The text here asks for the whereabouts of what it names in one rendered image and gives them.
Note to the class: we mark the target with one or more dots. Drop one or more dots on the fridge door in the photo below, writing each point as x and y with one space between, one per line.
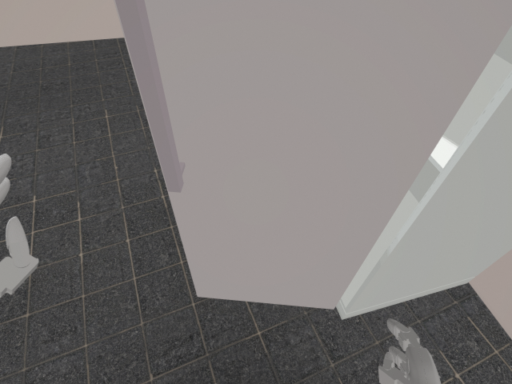
302 125

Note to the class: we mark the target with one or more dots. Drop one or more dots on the robot right hand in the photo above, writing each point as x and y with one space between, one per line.
416 366

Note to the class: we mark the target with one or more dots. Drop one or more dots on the handle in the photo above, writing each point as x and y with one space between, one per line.
136 27

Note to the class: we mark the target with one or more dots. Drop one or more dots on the robot left hand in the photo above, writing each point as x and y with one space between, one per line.
13 271

